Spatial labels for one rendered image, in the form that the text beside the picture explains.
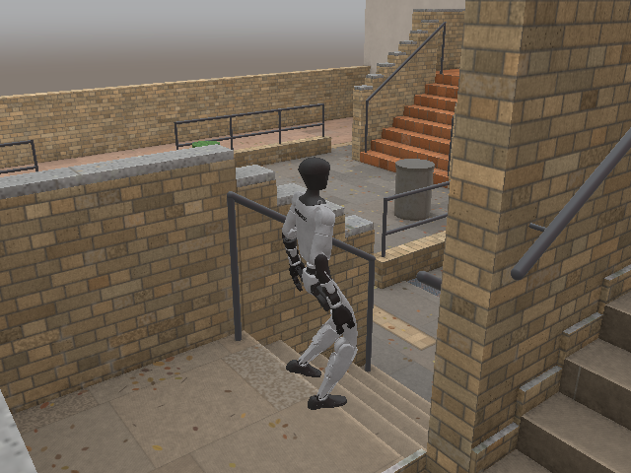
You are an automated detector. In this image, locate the left robot shin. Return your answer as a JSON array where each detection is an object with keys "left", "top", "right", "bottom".
[{"left": 299, "top": 320, "right": 342, "bottom": 367}]

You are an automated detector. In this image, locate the robot right upper arm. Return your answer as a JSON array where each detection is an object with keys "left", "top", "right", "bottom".
[{"left": 310, "top": 206, "right": 335, "bottom": 267}]

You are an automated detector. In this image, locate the robot right hand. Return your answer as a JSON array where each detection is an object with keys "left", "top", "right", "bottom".
[{"left": 332, "top": 304, "right": 355, "bottom": 335}]

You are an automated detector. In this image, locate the humanoid robot torso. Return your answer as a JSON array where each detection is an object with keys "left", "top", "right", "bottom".
[{"left": 295, "top": 198, "right": 333, "bottom": 297}]

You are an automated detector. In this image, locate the robot left forearm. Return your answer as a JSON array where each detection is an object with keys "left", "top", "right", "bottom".
[{"left": 282, "top": 233, "right": 301, "bottom": 266}]

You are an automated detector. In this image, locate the robot right forearm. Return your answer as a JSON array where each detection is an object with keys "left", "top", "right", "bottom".
[{"left": 315, "top": 254, "right": 343, "bottom": 308}]

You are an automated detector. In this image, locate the robot left hand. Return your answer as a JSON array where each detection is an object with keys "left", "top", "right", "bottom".
[{"left": 289, "top": 261, "right": 306, "bottom": 291}]

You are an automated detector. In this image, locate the robot left upper arm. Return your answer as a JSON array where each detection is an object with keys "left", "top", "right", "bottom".
[{"left": 282, "top": 191, "right": 306, "bottom": 239}]

